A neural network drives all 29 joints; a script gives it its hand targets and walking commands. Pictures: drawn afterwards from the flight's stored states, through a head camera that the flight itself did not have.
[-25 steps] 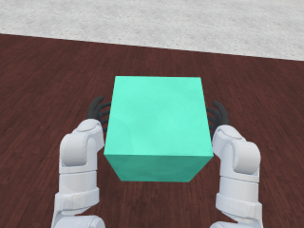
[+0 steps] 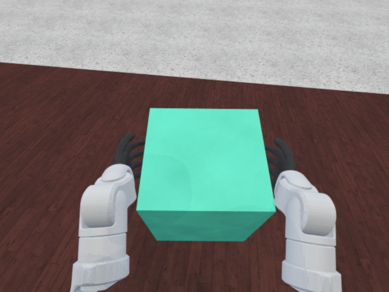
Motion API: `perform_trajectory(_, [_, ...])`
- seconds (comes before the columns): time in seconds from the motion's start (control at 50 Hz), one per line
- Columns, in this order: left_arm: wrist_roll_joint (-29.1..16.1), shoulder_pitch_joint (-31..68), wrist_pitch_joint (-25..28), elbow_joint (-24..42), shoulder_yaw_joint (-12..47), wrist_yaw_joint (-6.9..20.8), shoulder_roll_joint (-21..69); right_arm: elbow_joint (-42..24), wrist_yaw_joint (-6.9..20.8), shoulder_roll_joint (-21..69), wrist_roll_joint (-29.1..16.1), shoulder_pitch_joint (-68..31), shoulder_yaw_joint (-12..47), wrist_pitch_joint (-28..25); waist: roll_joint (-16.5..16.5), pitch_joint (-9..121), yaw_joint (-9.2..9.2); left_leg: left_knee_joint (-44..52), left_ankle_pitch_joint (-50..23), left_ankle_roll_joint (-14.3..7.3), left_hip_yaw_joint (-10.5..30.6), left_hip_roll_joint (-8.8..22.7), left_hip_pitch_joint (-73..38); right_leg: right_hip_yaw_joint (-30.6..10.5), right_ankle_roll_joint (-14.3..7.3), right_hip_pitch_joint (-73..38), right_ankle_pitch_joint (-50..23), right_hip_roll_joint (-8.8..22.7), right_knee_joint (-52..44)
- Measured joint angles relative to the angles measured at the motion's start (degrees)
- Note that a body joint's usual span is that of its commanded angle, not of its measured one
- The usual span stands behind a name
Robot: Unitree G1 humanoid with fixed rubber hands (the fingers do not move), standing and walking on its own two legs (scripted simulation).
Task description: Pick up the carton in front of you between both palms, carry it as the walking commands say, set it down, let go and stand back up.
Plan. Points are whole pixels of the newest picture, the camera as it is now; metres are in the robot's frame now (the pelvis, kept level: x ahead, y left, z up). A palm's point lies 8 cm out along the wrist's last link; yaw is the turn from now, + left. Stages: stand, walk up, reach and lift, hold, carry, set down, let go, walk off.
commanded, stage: carry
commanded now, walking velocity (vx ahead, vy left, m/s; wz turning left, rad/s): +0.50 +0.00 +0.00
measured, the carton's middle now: (202, 181) +0.35 +0.00 +0.05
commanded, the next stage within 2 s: none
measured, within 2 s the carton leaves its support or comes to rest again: neither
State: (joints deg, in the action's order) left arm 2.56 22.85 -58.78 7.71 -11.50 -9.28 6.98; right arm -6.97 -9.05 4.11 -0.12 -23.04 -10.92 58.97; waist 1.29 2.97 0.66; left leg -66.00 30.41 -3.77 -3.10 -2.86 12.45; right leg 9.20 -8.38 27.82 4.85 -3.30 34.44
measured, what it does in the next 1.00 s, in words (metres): goes down: left foot 0.04 m lower, then right foot 0.04 m lower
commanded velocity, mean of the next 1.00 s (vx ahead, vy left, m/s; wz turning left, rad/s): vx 0.50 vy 0.00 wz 0.00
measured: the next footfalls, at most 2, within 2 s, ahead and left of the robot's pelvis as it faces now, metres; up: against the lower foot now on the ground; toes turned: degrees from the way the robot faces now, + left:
left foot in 0.44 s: +0.45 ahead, +0.06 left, -0.04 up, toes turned +2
right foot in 0.94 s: +0.77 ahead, -0.08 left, -0.07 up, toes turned -4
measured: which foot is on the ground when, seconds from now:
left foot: up 0.00-0.42, down 0.44-0.92, up 0.94-1.00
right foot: down 0.00-0.42, up 0.44-0.92, down 0.94-1.00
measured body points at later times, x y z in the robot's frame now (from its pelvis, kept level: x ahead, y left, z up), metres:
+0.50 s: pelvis +0.33 +0.01 -0.03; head +0.34 +0.02 +0.42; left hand +0.68 +0.15 +0.07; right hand +0.66 -0.15 +0.07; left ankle +0.41 +0.06 -0.75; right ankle +0.13 -0.05 -0.65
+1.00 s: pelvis +0.66 -0.02 -0.07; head +0.66 -0.03 +0.38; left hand +0.99 +0.13 +0.03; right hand +1.00 -0.18 +0.03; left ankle +0.46 +0.06 -0.69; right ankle +0.73 -0.08 -0.79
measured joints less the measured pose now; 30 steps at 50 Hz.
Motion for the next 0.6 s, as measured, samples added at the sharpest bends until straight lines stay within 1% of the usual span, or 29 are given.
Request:
perform_trajectory(0.02, [-0.2,0.3,-0.4,-1.4,-0.1,-0.2,-0.2,1.0,-0.2,0.2,0.3,0.1,-0.3,0.4,-0.5,0.0,0.94,-6.4,-0.7,-0.1,1.2,-0.4,3.8,-0.2,0.3,-0.5,1.0,-0.1,0.9])
perform_trajectory(0.04, [-0.5,0.2,-0.8,-2.4,-0.4,-0.3,-0.3,1.7,-0.3,0.8,0.7,0.2,-0.8,0.7,-1.0,-0.1,1.66,-10.0,-1.9,-0.2,1.9,-0.3,7.3,-0.3,0.3,-1.4,1.9,-0.2,1.0])
perform_trajectory(0.06, [-0.8,-0.1,-0.9,-3.0,-0.7,-0.3,-0.4,2.2,-0.2,1.7,1.2,0.3,-1.5,0.9,-1.4,-0.3,2.13,-11.1,-3.1,-0.2,2.3,0.1,10.5,-0.5,0.2,-2.5,2.8,-0.3,0.6])
perform_trajectory(0.08, [-1.2,-0.4,-0.8,-3.4,-1.0,-0.3,-0.4,2.4,0.0,2.7,1.8,0.5,-2.2,1.0,-1.6,-0.6,2.41,-10.2,-4.4,-0.1,2.6,0.8,13.4,-0.6,0.1,-3.7,3.5,-0.3,-0.2])
perform_trajectory(0.18, [-2.4,-1.0,1.3,-3.5,-1.7,0.1,-0.2,0.5,0.8,5.1,3.2,1.9,-3.4,-0.7,-2.4,-1.7,3.06,5.3,-10.9,1.3,2.7,4.5,23.2,-1.4,0.5,-9.8,6.5,-0.2,-4.3])
perform_trajectory(0.24, [-2.8,-1.0,2.5,-2.9,-1.2,0.2,-0.1,-1.3,0.9,4.8,3.0,3.0,-2.8,-1.9,-2.3,-1.9,3.11,14.8,-18.5,1.7,2.3,5.3,25.7,-2.3,1.1,-13.6,8.8,-0.2,-6.1])
perform_trajectory(0.3, [-2.8,-0.8,3.0,-1.8,-0.5,0.2,0.2,-3.4,0.8,4.2,2.5,3.9,-2.3,-2.2,-1.6,-1.9,2.96,24.8,-27.1,1.3,1.0,4.9,25.2,-3.2,1.8,-17.9,11.8,-0.6,-7.1])
perform_trajectory(0.36, [-2.7,-0.4,3.0,-0.9,0.1,0.3,0.3,-4.9,0.4,3.3,2.1,4.1,-1.9,-2.0,-0.8,-1.3,2.89,34.5,-34.7,0.0,-1.4,3.3,22.1,-3.8,2.5,-22.4,16.3,-1.1,-6.6])
perform_trajectory(0.4, [-2.5,-0.4,2.4,-0.4,0.1,0.3,0.0,-4.7,0.2,3.1,2.1,3.6,-1.6,-1.6,-0.8,-0.4,2.67,39.7,-37.8,-1.0,-3.0,1.8,18.4,-4.0,3.0,-24.7,20.4,-1.3,-3.6])
perform_trajectory(0.42, [-2.4,-0.5,2.0,-0.2,0.0,0.3,-0.3,-4.1,0.1,3.1,2.2,3.0,-1.3,-1.3,-0.6,0.0,2.33,41.9,-38.8,-1.2,-3.9,1.3,15.7,-3.7,3.3,-25.2,22.4,-1.3,0.2])
perform_trajectory(0.44, [-2.3,-0.4,1.5,-0.3,-0.1,0.3,-0.8,-3.1,0.0,3.2,2.4,2.2,-1.2,-1.1,-0.5,0.6,1.83,41.9,-36.8,-2.7,-4.2,1.1,13.5,-3.0,3.8,-24.3,23.9,-1.1,6.3])
perform_trajectory(0.46, [-2.5,0.3,1.2,-1.1,-0.1,0.3,-1.8,-1.9,-0.2,3.5,2.8,1.5,-1.1,-1.3,-2.0,0.7,0.71,38.4,-31.8,-4.0,-4.6,0.1,13.9,-3.5,4.7,-21.6,23.3,0.0,14.4])
perform_trajectory(0.48, [-2.7,0.6,0.9,-2.0,-0.2,0.4,-2.4,-0.5,-0.3,3.4,3.0,0.7,-0.9,-1.1,-2.7,0.6,-0.40,34.8,-28.3,-4.6,-4.8,-0.4,14.7,-5.1,5.5,-17.9,24.3,0.0,23.6])
perform_trajectory(0.5, [-2.8,0.5,0.5,-2.7,-0.4,0.3,-2.6,0.7,-0.4,3.2,2.8,0.3,-0.8,-0.7,-2.5,0.6,-1.51,32.7,-26.0,-4.8,-4.7,-0.6,14.8,-6.4,5.6,-14.1,24.8,-0.4,31.5])
perform_trajectory(0.52, [-2.7,0.2,0.2,-3.3,-0.8,0.2,-2.3,1.6,-0.3,3.1,2.2,0.3,-0.7,-0.2,-2.0,0.5,-2.52,32.0,-25.1,-4.5,-4.5,-0.7,14.2,-7.3,5.4,-10.4,24.3,-0.6,36.9])
perform_trajectory(0.54, [-2.4,-0.2,-0.1,-3.7,-1.2,0.1,-1.7,2.1,-0.1,2.9,1.7,0.7,-0.8,0.1,-1.5,0.5,-3.35,32.0,-24.2,-4.5,-4.2,-0.8,13.3,-7.7,5.3,-7.1,23.2,-0.2,39.6])
perform_trajectory(0.56, [-1.9,-0.4,-0.3,-3.9,-1.8,0.1,-0.9,2.5,-0.2,2.8,1.4,1.1,-1.0,0.3,-1.2,0.4,-3.90,32.5,-23.4,-4.6,-4.0,-0.9,12.2,-8.0,5.2,-3.9,22.1,0.5,40.0])
perform_trajectory(0.6, [-0.8,-0.8,-0.2,-3.8,-2.7,0.3,0.6,2.9,-0.2,2.7,0.6,1.8,-1.3,-0.1,-0.8,-0.1,-4.44,34.0,-22.2,-4.5,-3.7,-0.9,9.9,-8.4,5.5,1.4,20.2,2.5,36.4])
